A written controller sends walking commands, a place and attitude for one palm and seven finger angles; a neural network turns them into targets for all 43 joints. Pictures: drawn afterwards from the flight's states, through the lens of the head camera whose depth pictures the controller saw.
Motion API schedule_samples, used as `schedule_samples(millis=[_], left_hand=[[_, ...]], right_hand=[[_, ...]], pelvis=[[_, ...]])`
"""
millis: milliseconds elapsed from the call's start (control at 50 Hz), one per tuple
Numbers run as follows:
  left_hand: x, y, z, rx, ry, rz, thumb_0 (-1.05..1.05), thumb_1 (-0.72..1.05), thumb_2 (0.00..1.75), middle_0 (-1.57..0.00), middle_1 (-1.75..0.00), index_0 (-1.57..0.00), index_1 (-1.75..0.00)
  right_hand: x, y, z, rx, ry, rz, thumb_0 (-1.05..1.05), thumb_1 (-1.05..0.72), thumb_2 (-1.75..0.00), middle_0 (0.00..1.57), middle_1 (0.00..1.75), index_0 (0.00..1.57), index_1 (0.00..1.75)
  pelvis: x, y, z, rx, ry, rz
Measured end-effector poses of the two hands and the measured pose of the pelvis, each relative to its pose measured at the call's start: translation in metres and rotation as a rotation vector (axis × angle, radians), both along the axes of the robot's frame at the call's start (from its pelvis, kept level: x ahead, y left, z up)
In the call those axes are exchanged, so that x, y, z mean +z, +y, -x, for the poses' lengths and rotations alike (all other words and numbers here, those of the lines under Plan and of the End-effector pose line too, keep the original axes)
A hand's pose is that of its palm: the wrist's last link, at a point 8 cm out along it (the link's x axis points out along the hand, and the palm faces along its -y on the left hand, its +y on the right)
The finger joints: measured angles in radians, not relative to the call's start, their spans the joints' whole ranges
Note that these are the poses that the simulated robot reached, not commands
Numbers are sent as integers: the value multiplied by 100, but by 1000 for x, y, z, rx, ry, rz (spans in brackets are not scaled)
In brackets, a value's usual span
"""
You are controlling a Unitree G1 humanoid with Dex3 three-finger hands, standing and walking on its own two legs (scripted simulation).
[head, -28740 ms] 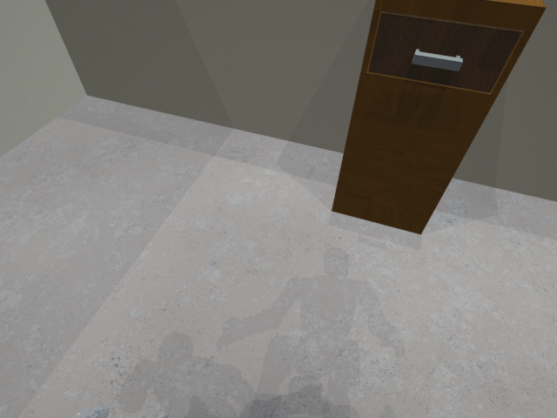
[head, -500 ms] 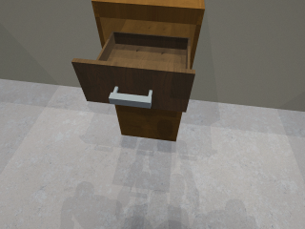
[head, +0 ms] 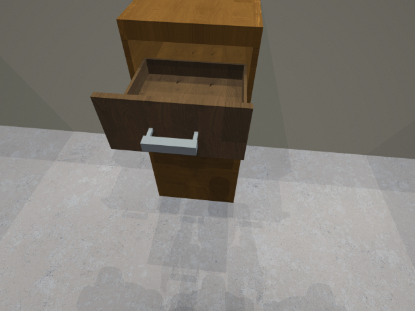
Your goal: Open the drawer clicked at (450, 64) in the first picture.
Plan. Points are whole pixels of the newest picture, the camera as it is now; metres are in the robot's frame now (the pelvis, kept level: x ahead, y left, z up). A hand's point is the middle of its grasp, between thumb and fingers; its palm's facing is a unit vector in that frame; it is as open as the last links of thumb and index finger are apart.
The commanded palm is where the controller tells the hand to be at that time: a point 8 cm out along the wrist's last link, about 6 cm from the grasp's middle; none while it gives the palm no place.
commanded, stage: look to check the result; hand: left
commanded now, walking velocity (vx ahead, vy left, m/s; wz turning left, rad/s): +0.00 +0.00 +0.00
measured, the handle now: (171, 139) +0.50 +0.12 +0.03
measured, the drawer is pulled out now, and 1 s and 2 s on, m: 0.30 0.30 0.30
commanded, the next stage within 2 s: stand and wait in 0.58 s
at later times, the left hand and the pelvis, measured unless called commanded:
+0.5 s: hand out of the picture -0.01 +0.16 -0.18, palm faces +0.04 -0.98 -0.18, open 7.4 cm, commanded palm none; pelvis +0.01 +0.00 +0.00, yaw +0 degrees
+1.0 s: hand out of the picture +0.01 +0.16 -0.17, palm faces +0.03 -0.98 -0.20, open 7.4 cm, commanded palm none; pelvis +0.01 -0.01 +0.00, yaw +0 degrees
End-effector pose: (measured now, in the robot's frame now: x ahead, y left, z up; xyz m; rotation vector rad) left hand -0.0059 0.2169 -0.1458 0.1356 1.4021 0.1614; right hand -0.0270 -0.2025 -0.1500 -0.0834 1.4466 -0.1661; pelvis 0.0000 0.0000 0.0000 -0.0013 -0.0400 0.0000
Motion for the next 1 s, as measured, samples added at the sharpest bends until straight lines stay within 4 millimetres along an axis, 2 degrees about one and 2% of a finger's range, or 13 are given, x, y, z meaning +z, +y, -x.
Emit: schedule_samples(millis=[160, 320, 560, 1000], left_hand=[[1, -1, 13, 11, 45, -1, 1, 91, 89, -20, -30, -19, -30], [1, -5, 18, 17, 66, 4, 1, 91, 89, -20, -30, -19, -30], [0, -9, 7, 16, 41, 8, 1, 91, 89, -20, -30, -20, -30], [3, -6, -10, 1, 15, -11, 1, 91, 89, -20, -30, -20, -30]], right_hand=[[1, -4, 1, 3, 17, 5, 0, -91, -90, 20, 30, 20, 30], [1, -6, -7, 8, 7, 8, 0, -91, -90, 20, 30, 20, 30], [1, -11, -20, 20, -14, 14, 0, -91, -90, 20, 30, 20, 30], [2, -17, -24, 14, -12, 16, 0, -91, -90, 20, 30, 20, 30]], pelvis=[[0, -1, -2, 0, 4, -1], [1, -2, -3, -1, 4, -1], [1, -5, -6, 3, 5, -2], [2, -9, -11, -1, 7, -4]])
